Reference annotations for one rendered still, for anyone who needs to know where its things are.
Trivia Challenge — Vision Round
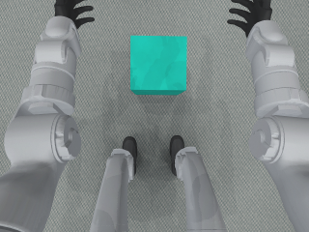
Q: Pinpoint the right robot forearm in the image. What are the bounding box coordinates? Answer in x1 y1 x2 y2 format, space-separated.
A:
244 20 309 119

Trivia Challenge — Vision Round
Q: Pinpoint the robot right hand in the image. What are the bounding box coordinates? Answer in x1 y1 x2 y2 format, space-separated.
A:
227 0 272 38

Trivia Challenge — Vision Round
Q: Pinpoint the carton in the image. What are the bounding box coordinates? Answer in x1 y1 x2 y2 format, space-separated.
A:
130 35 187 96

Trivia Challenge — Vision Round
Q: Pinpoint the robot left hand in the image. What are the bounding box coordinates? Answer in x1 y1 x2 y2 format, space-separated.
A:
54 0 95 29

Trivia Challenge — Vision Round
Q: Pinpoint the robot right upper arm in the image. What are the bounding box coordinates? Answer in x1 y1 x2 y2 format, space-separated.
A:
248 115 309 232

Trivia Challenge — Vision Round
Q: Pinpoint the right robot shin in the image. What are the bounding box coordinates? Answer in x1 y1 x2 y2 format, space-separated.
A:
175 146 204 170

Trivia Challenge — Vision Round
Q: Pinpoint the left robot forearm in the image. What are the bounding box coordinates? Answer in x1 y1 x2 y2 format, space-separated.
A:
4 15 82 157

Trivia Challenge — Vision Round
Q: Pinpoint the robot left thigh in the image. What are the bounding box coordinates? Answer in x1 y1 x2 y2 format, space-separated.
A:
90 153 134 232

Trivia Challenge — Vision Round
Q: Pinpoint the robot left upper arm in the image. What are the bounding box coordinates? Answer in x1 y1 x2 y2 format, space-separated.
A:
0 112 82 232

